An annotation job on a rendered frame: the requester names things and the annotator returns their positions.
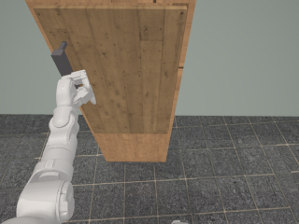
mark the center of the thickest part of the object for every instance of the left robot upper arm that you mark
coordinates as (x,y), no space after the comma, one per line
(45,202)

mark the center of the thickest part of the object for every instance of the robot left forearm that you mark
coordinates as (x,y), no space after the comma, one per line
(60,151)

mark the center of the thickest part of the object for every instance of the cupboard door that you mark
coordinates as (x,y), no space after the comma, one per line
(130,55)

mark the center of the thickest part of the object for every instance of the handle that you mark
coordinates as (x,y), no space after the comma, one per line
(61,61)

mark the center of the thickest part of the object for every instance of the robot left hand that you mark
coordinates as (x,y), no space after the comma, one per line
(68,95)

